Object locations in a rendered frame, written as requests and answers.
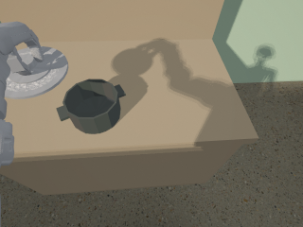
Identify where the left robot forearm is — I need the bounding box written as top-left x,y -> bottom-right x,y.
0,28 -> 14,120

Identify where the pot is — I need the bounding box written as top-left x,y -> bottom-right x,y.
56,79 -> 126,134

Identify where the knob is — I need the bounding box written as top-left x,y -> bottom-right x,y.
20,54 -> 37,70

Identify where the lid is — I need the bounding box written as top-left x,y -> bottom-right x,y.
5,46 -> 69,99

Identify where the robot left upper arm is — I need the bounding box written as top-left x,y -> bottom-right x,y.
0,119 -> 14,227

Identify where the table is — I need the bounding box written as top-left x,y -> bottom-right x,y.
0,0 -> 258,196

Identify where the robot left hand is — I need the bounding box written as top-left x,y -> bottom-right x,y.
0,21 -> 45,76

